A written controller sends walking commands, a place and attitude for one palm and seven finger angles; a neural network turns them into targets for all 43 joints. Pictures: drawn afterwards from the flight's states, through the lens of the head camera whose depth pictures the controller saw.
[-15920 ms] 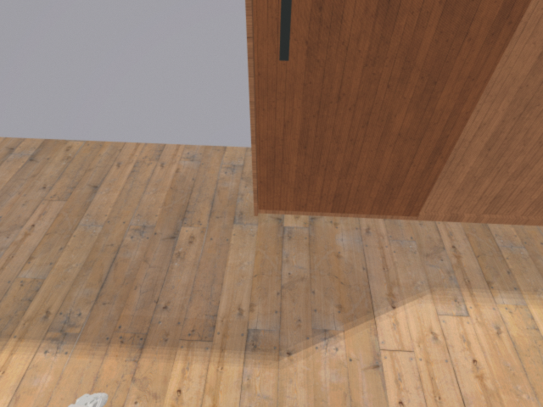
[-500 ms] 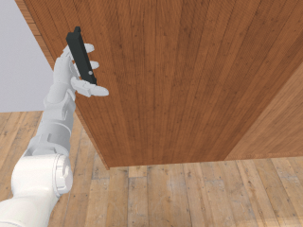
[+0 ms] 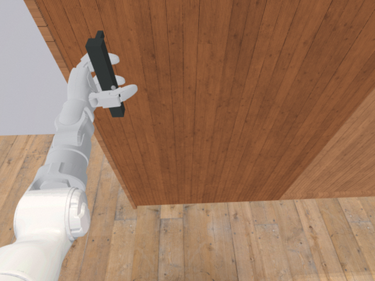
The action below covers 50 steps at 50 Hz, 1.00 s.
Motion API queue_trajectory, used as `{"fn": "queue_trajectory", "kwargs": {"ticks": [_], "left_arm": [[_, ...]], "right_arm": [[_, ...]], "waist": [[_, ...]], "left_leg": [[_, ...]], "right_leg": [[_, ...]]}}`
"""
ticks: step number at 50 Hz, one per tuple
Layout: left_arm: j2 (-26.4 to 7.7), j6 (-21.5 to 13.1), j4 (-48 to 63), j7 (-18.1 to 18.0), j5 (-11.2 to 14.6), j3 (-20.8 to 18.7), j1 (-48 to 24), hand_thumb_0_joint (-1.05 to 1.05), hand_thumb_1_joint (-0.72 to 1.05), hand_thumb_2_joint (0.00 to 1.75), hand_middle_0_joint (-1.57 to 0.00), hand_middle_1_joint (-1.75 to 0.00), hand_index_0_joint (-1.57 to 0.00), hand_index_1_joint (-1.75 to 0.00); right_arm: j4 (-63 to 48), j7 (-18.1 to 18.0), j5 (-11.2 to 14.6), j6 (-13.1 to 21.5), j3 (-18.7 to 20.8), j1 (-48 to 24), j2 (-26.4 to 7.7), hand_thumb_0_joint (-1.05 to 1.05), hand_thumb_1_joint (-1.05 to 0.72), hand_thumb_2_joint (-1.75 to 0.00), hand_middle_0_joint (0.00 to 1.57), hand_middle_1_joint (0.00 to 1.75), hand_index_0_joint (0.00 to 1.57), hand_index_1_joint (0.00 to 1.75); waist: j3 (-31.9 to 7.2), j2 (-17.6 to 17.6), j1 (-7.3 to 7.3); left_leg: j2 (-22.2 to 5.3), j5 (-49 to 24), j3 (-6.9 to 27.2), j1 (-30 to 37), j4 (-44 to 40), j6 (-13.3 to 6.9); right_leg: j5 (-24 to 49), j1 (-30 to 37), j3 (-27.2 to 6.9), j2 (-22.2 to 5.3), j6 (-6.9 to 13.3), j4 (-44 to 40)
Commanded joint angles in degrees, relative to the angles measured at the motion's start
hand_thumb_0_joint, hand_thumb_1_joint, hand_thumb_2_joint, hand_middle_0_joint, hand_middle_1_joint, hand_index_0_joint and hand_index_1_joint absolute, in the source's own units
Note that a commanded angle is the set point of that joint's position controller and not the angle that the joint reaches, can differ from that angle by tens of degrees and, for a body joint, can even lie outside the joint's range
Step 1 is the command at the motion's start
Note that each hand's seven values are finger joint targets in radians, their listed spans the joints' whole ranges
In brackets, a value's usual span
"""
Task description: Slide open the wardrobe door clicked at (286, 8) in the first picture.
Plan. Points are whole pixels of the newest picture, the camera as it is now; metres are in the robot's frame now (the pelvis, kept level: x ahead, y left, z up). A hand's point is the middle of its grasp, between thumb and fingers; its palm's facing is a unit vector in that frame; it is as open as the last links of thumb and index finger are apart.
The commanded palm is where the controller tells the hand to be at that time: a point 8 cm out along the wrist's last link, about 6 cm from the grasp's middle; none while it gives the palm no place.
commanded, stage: grip the handle and tug to test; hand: left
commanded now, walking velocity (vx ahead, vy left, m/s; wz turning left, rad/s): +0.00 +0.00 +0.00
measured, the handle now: (110, 76) +0.52 +0.17 +0.15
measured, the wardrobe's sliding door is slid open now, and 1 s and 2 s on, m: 0.00 0.00 0.00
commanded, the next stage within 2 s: tug the door sideways, standing still in 0.98 s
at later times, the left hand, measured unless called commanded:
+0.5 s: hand (116, 88) +0.48 +0.15 +0.15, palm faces +0.03 -1.00 +0.00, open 6.0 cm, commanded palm +0.44 +0.20 +0.15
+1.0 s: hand (116, 88) +0.47 +0.15 +0.15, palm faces +0.02 -1.00 +0.01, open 6.1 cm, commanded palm +0.41 +0.20 +0.15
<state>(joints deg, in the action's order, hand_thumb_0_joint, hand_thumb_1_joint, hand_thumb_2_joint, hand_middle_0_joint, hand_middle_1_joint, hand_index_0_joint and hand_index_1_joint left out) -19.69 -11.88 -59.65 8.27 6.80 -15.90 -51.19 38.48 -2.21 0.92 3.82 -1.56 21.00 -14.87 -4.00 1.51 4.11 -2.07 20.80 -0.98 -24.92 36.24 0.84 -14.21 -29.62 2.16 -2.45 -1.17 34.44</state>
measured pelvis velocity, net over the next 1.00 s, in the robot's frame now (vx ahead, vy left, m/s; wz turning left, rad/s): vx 0.03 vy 0.00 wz -0.06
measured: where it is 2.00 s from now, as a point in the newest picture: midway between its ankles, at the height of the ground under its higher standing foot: outside the picture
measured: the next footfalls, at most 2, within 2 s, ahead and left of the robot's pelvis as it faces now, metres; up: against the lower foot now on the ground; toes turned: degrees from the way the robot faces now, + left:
right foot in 1.90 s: +0.14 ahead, -0.12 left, +0.00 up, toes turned -1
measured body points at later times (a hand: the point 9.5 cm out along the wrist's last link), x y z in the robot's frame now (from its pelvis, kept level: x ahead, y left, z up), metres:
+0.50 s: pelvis +0.00 +0.00 +0.00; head +0.05 -0.01 +0.45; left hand +0.47 +0.20 +0.15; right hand +0.06 -0.26 -0.12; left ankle -0.03 +0.13 -0.72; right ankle +0.02 -0.14 -0.72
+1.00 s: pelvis +0.03 +0.00 +0.01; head +0.07 -0.01 +0.46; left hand +0.47 +0.20 +0.15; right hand +0.11 -0.26 -0.11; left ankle -0.03 +0.13 -0.72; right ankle +0.02 -0.14 -0.72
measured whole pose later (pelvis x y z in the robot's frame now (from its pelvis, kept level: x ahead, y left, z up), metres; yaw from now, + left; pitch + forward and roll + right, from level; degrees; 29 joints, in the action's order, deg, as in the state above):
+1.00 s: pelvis +0.03 +0.00 +0.01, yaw -3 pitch +8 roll -1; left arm -16.0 -2.8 -35.2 5.9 8.9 -17.3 -33.6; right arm 35.3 -1.4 1.6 2.3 -0.3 19.2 -14.5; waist -5.2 2.6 3.5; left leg -3.1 21.0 -4.1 -17.1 30.5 0.8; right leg -14.3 -23.7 -0.6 -0.9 -1.3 29.8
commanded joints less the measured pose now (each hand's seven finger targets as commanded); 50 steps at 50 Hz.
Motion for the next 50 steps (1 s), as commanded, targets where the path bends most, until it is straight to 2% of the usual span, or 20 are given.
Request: {"fn": "queue_trajectory", "kwargs": {"ticks": [1,4,6,8,9,12,14,17,21,22,26,28,29,32,39,45,46,47,48,50], "left_arm": [[-9.73,-3.26,12.47,-0.01,0.62,-0.2,-29.52,0.0,0.57,0.76,-0.42,-1.35,-0.42,-1.35],[-10.04,-3.32,12.37,-0.01,0.65,-0.33,-29.2,0.0,0.71,0.82,-0.43,-1.37,-0.43,-1.37],[-10.36,-3.39,13.1,0.16,0.68,-0.89,-28.36,0.0,0.81,0.86,-0.44,-1.39,-0.44,-1.39],[-9.28,-3.32,13.0,0.28,0.66,0.16,-29.17,0.0,0.9,0.9,-0.45,-1.4,-0.45,-1.4],[-8.98,-3.5,13.41,0.27,0.85,0.44,-28.54,0.0,0.9,0.9,-0.45,-1.4,-0.45,-1.4],[-12.86,-3.4,13.93,-0.63,0.99,-3.52,-28.15,0.0,0.9,0.9,-0.45,-1.4,-0.45,-1.4],[-13.1,-3.41,13.34,-0.85,0.07,-3.01,-26.67,0.0,0.9,0.9,-0.45,-1.4,-0.45,-1.4],[-11.51,-3.63,14.07,-0.58,-0.21,-1.51,-27.41,0.0,0.9,0.9,-0.45,-1.4,-0.45,-1.4],[-12.35,-3.73,15.37,-0.56,-0.07,-2.32,-25.53,0.0,0.9,0.9,-0.45,-1.4,-0.45,-1.4],[-11.07,-3.64,15.53,-0.47,0.11,-1.31,-26.37,0.0,0.9,0.9,-0.45,-1.4,-0.45,-1.4],[-12.59,-3.87,17.96,-0.57,0.27,-2.77,-25.03,0.0,0.9,0.9,-0.45,-1.4,-0.45,-1.4],[-10.23,-3.55,19.12,-0.39,0.51,-1.18,-23.67,0.0,0.9,0.9,-0.45,-1.4,-0.45,-1.4],[-10.81,-3.57,19.24,-0.56,0.64,-1.83,-22.95,0.0,0.9,0.9,-0.45,-1.4,-0.45,-1.4],[-10.55,-3.05,22.32,-0.56,1.14,-2.56,-19.16,0.0,0.9,0.9,-0.45,-1.4,-0.45,-1.4],[-10.96,-0.43,27.48,-0.19,2.12,-4.1,-10.0,0.0,0.9,0.9,-0.45,-1.4,-0.45,-1.4],[-7.38,2.75,36.18,-0.17,3.1,-3.08,-1.16,0.0,0.9,0.9,-0.45,-1.4,-0.45,-1.4],[-9.12,3.09,39.16,-0.35,3.19,-4.71,0.81,0.0,0.9,0.9,-0.45,-1.4,-0.45,-1.4],[-8.42,3.79,40.83,-0.33,3.12,-4.42,3.65,0.0,0.9,0.9,-0.45,-1.4,-0.45,-1.4],[-6.54,4.6,42.21,-0.28,3.41,-3.33,5.61,0.0,0.9,0.9,-0.45,-1.4,-0.45,-1.4],[-6.78,5.42,46.05,-0.63,3.54,-3.64,7.04,0.0,0.9,0.9,-0.45,-1.4,-0.45,-1.4]], "right_arm": [[-5.2,-0.79,0.18,1.53,3.12,4.03,-8.26,0.0,-0.9,-0.9,0.2,0.3,0.2,0.3],[-5.15,-0.87,0.1,1.44,3.23,4.39,-8.44,0.0,-0.9,-0.9,0.2,0.3,0.2,0.3],[-5.24,-0.73,0.14,1.58,3.22,4.07,-8.22,0.0,-0.9,-0.9,0.2,0.3,0.2,0.3],[-5.14,-0.65,0.09,1.58,3.17,4.26,-8.16,0.0,-0.9,-0.9,0.2,0.3,0.2,0.3],[-5.37,-0.74,0.17,1.53,3.31,4.1,-8.28,0.0,-0.9,-0.9,0.2,0.3,0.2,0.3],[-5.26,-0.74,0.0,1.45,3.19,3.92,-8.27,0.0,-0.9,-0.9,0.2,0.3,0.2,0.3],[-5.49,-0.73,-0.04,1.24,3.08,4.01,-8.31,0.0,-0.9,-0.9,0.2,0.3,0.2,0.3],[-5.73,-0.7,0.2,1.29,3.09,3.35,-7.96,0.0,-0.9,-0.9,0.2,0.3,0.2,0.3],[-6.15,-0.74,0.18,1.28,3.16,3.22,-8.04,0.0,-0.9,-0.9,0.2,0.3,0.2,0.3],[-6.11,-0.72,0.21,1.36,3.13,3.18,-7.95,0.0,-0.9,-0.9,0.2,0.3,0.2,0.3],[-6.26,-0.73,0.14,1.32,3.4,3.22,-8.11,0.0,-0.9,-0.9,0.2,0.3,0.2,0.3],[-6.65,-0.58,0.26,1.44,3.35,2.59,-7.78,0.0,-0.9,-0.9,0.2,0.3,0.2,0.3],[-6.68,-0.6,0.21,1.47,3.4,2.73,-7.96,0.0,-0.9,-0.9,0.2,0.3,0.2,0.3],[-7.29,-0.43,0.26,1.56,3.63,2.05,-7.75,0.0,-0.9,-0.9,0.2,0.3,0.2,0.3],[-8.66,-0.53,0.58,1.12,3.71,0.21,-7.92,0.0,-0.9,-0.9,0.2,0.3,0.2,0.3],[-9.87,-0.05,0.84,0.81,3.94,-1.4,-6.85,0.0,-0.9,-0.9,0.2,0.3,0.2,0.3],[-10.21,0.05,0.74,0.74,4.12,-1.41,-7.0,0.0,-0.9,-0.9,0.2,0.3,0.2,0.3],[-10.55,0.2,0.78,0.63,4.15,-1.98,-6.66,0.0,-0.9,-0.9,0.2,0.3,0.2,0.3],[-11.03,0.41,0.81,0.68,3.98,-2.36,-6.5,0.0,-0.9,-0.9,0.2,0.3,0.2,0.3],[-11.44,0.38,0.82,0.65,4.13,-2.96,-6.39,0.0,-0.9,-0.9,0.2,0.3,0.2,0.3]], "waist": [[-18.98,-0.13,1.88],[-19.98,-1.48,1.96],[-20.97,0.71,1.32],[-19.58,-0.9,1.76],[-20.01,-1.16,1.68],[-21.11,-0.98,0.61],[-20.46,-1.81,0.58],[-18.87,0.55,0.93],[-21.17,0.06,0.22],[-20.28,-0.73,0.84],[-22.63,-0.4,0.06],[-22.17,0.92,-0.13],[-22.0,0.44,-0.48],[-23.53,-0.3,-1.45],[-22.55,-1.2,-3.1],[-22.91,-0.1,-4.62],[-24.62,0.05,-5.51],[-24.53,0.69,-5.91],[-24.01,-0.26,-5.94],[-24.74,-0.1,-6.15]], "left_leg": [[2.07,-15.98,0.16,3.99,-4.21,-1.57],[1.99,-17.01,0.28,4.33,-3.96,-1.68],[2.08,-17.4,0.11,4.88,-3.78,-1.53],[2.0,-17.09,0.29,4.13,-4.01,-1.51],[1.85,-17.58,0.4,4.78,-3.95,-1.59],[2.22,-17.25,-0.08,3.92,-3.98,-1.68],[2.14,-17.42,-0.12,3.08,-4.18,-1.79],[2.14,-16.19,-0.31,3.36,-4.42,-1.63],[2.06,-17.94,-0.29,4.22,-4.31,-1.67],[2.04,-17.53,-0.34,4.11,-4.41,-1.68],[1.91,-19.85,-0.45,5.3,-4.3,-1.72],[1.89,-20.19,-0.68,5.76,-4.45,-1.54],[1.88,-21.26,-0.51,5.93,-4.49,-1.62],[1.75,-23.43,-1.0,6.49,-4.54,-1.66],[1.56,-26.22,-1.96,6.76,-5.51,-1.84],[0.84,-36.2,-2.46,9.83,-5.63,-1.55],[0.7,-38.39,-2.5,10.23,-5.62,-1.54],[0.6,-39.9,-2.92,10.55,-5.74,-1.47],[0.52,-40.83,-2.87,10.58,-6.06,-1.41],[0.32,-42.98,-2.84,11.87,-6.19,-1.43]], "right_leg": [[17.39,13.51,0.43,2.99,2.31,-1.27],[18.21,14.1,0.6,3.0,2.3,-0.97],[18.61,14.21,0.34,3.0,2.39,-0.9],[18.43,14.06,0.63,3.06,2.35,-0.99],[18.28,14.13,0.73,3.09,2.39,-0.93],[19.29,15.93,0.27,3.03,2.29,-0.95],[19.57,16.66,0.37,2.88,2.31,-0.91],[18.32,15.13,0.18,2.94,2.37,-1.25],[19.91,16.69,0.16,3.07,2.49,-0.88],[19.87,16.32,0.24,3.06,2.34,-1.15],[21.79,17.84,0.1,3.14,2.42,-0.89],[21.93,17.69,0.26,3.17,2.49,-1.01],[22.41,18.36,0.38,3.12,2.62,-0.99],[25.09,20.27,0.24,3.23,2.53,-0.86],[27.93,23.62,0.31,3.05,2.62,-1.42],[34.61,26.08,0.53,2.79,2.56,-1.42],[36.48,27.6,0.19,2.69,2.67,-1.2],[37.94,28.37,0.15,2.53,2.73,-1.18],[38.87,28.9,0.43,2.47,2.73,-1.32],[40.37,29.84,0.31,2.38,2.72,-1.51]]}}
